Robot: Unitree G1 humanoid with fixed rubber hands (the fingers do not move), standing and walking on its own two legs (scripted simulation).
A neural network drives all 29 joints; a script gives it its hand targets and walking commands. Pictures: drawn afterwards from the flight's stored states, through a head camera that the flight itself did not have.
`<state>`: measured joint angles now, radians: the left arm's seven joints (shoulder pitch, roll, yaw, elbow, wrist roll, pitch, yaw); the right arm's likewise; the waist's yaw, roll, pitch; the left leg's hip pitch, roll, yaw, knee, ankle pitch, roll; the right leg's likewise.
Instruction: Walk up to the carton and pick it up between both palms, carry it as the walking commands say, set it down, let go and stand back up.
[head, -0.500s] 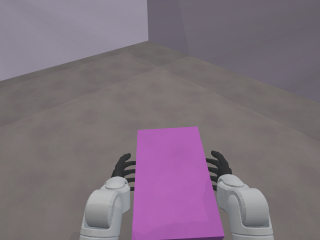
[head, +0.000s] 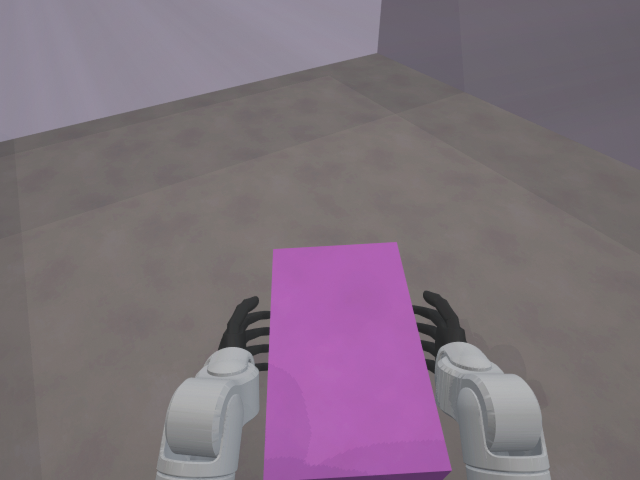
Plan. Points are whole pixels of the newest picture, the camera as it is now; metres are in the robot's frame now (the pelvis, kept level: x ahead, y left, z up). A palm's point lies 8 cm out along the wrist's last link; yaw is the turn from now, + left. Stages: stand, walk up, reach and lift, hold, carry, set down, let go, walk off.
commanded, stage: carry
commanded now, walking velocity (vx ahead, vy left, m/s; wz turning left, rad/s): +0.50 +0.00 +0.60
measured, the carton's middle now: (342, 387) +0.25 -0.01 +0.02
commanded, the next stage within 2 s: none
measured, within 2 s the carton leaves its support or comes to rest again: neither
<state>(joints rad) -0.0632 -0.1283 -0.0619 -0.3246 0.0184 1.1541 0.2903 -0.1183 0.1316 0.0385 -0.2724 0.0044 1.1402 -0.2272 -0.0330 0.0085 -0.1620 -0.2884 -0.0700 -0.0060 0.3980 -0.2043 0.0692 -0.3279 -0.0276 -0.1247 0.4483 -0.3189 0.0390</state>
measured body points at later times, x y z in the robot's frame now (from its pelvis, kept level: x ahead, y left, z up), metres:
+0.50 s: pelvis +0.26 +0.10 -0.03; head +0.29 +0.09 +0.42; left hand +0.48 +0.31 +0.03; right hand +0.56 +0.08 +0.02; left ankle +0.33 +0.18 -0.74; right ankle +0.10 -0.09 -0.64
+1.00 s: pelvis +0.54 +0.18 -0.01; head +0.55 +0.16 +0.44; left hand +0.69 +0.43 +0.06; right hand +0.84 +0.24 +0.06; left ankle +0.40 +0.20 -0.69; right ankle +0.66 +0.13 -0.74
